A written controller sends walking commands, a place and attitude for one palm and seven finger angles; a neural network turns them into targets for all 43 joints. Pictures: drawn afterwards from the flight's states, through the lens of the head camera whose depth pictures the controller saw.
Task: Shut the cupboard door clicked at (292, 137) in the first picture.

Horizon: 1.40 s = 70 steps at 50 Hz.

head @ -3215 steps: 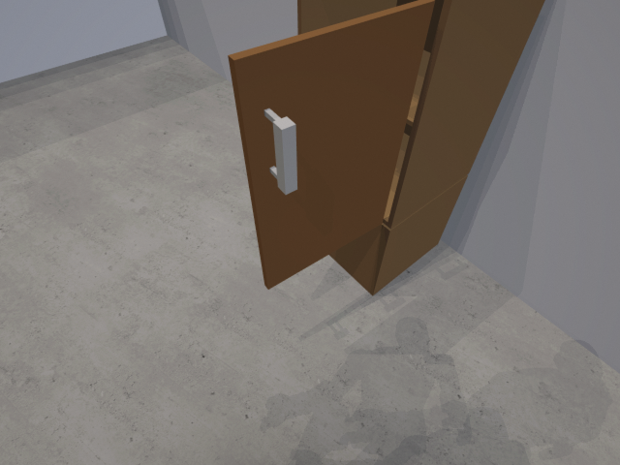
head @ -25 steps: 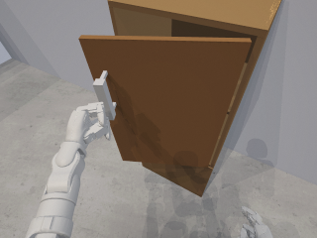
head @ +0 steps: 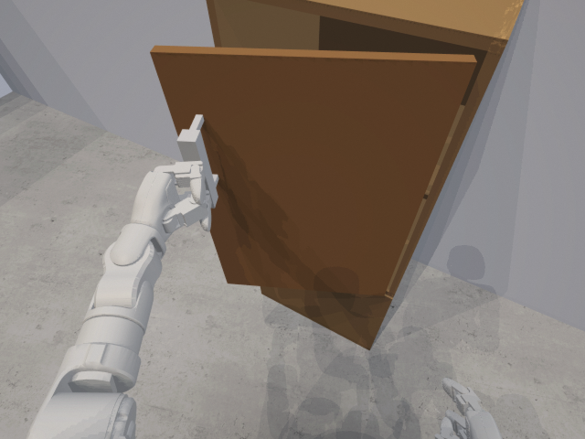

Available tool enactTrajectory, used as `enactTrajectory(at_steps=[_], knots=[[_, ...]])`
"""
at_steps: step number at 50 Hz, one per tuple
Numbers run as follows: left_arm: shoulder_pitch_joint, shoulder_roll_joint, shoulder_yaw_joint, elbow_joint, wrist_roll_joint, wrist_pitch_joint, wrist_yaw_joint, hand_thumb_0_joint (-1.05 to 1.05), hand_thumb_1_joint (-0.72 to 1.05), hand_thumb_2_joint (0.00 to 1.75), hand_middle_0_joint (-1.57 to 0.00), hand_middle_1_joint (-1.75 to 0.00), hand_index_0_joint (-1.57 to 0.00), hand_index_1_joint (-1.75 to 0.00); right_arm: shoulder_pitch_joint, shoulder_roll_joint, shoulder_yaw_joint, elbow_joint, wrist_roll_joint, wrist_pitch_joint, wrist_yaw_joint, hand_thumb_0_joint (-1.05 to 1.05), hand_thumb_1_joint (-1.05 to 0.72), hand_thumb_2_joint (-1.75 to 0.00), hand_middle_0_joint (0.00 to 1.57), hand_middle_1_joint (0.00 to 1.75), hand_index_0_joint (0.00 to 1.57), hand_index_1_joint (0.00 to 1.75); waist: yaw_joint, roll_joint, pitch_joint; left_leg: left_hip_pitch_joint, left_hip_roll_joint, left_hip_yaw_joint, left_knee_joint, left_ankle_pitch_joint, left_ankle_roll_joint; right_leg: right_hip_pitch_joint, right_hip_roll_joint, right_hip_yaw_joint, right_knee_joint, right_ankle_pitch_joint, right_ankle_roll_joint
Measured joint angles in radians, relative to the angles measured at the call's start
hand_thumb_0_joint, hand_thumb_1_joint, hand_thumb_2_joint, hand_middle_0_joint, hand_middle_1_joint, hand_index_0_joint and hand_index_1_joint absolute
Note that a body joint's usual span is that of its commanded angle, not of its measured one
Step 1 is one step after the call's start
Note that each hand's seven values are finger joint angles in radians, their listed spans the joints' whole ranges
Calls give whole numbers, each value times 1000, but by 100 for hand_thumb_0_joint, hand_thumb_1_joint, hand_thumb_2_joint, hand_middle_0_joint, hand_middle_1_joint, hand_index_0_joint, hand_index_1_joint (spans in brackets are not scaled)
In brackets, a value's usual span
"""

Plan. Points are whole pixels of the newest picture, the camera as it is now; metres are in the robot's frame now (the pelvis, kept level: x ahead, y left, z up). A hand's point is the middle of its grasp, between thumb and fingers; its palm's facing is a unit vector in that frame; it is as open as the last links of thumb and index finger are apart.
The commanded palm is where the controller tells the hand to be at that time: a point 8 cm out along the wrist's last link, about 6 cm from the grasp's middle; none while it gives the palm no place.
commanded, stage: push the door shut along its arc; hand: left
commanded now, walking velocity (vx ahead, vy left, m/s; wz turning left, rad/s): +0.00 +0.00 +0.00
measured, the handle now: (203, 162) +0.48 +0.16 +0.11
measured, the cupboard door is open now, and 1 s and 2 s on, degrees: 24 8 0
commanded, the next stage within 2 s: pull the fist back off the door in 1.64 s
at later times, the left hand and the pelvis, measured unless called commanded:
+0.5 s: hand (230, 174) +0.45 +0.11 +0.11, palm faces -0.25 -0.97 -0.01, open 3.1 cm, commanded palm +0.44 +0.17 +0.11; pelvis +0.00 +0.00 -0.01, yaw -1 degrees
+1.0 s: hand (260, 149) +0.50 +0.07 +0.12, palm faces -0.39 -0.92 +0.00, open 3.1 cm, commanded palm +0.51 +0.13 +0.11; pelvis -0.01 +0.00 -0.02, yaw -1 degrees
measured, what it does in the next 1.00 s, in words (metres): stands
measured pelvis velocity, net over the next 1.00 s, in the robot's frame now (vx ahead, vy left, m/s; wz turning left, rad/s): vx -0.01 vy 0.00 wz -0.01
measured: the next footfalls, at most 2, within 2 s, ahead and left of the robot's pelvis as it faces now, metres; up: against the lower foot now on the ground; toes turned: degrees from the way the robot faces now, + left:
none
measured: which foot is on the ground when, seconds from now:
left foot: down 0.00-1.00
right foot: down 0.00-1.00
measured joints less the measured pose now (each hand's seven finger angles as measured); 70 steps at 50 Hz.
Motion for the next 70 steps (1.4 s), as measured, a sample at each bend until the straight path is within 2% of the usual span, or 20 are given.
enactTrajectory(at_steps=[5,14,17,21,32,36,41,50,58,64,70], knots=[[-79,1,11,97,-14,-21,-32,3,91,92,-130,-150,-130,-150,19,-4,-1,15,-2,5,1,1,-90,-90,20,30,20,30,-6,-1,-16,-24,-6,5,4,-1,4,-27,-5,5,8,-2,5],[-204,33,17,254,1,-63,-67,0,93,94,-130,-150,-130,-150,58,-10,-5,26,-6,22,13,1,-90,-90,20,30,20,30,-27,-10,-24,-73,-8,8,32,-12,8,-75,-8,8,34,-11,7],[-235,30,7,287,-2,-75,-85,1,92,93,-130,-150,-130,-150,70,-15,-10,28,-7,24,16,1,-90,-90,20,30,20,30,-36,-6,-27,-88,-8,9,40,-16,8,-90,-8,9,40,-14,8],[-271,28,29,342,-8,-87,-98,1,91,91,-130,-150,-131,-150,79,-20,-11,33,-11,33,19,1,-90,-90,20,30,20,30,-46,-6,-32,-102,-7,14,47,-20,9,-107,-6,14,50,-17,9],[-373,71,38,465,3,-122,-138,2,90,90,-130,-150,-130,-150,93,-24,-12,39,-14,43,21,1,-90,-90,20,30,20,30,-71,-8,-35,-147,1,13,69,-24,2,-153,2,13,69,-19,1],[-444,92,31,528,9,-119,-158,2,90,90,-130,-150,-130,-150,84,-32,-8,47,-14,41,18,1,-90,-90,20,30,20,30,-85,-7,-28,-182,3,5,88,-25,-1,-183,3,5,82,-18,-1],[-514,123,61,581,10,-113,-180,2,90,90,-130,-150,-130,-150,79,-39,-8,49,-17,35,15,1,-90,-90,20,30,21,30,-109,-9,-26,-228,6,6,107,-25,-3,-228,7,5,97,-15,-4],[-627,167,69,656,30,-103,-218,2,90,90,-130,-150,-130,-150,96,-50,-11,59,-23,29,15,1,-91,-90,20,30,21,30,-149,-5,-31,-306,14,7,148,-36,-5,-304,14,6,127,-18,-7],[-720,227,137,724,68,-87,-230,2,90,90,-129,-150,-130,-150,115,-52,-6,45,-31,34,17,1,-91,-90,20,30,21,30,-199,-2,-25,-368,25,19,179,-49,-4,-368,27,17,149,-18,-6],[-745,256,125,716,86,-91,-252,1,86,89,-129,-150,-130,-150,148,-48,-14,52,-39,38,22,0,-91,-90,20,30,21,30,-204,5,-31,-405,28,22,197,-58,-2,-404,29,20,161,-23,-3],[-782,257,101,741,86,-58,-272,1,87,91,-129,-150,-130,-150,159,-41,-13,70,-46,42,25,1,-90,-90,20,30,21,30,-207,5,-38,-414,27,15,203,-65,2,-407,29,14,157,-27,0]])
